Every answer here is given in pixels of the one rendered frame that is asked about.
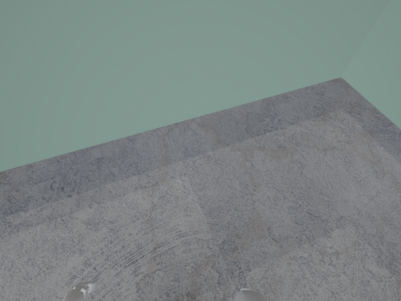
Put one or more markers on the robot left hand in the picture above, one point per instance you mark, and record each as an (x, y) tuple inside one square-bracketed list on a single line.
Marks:
[(80, 291)]

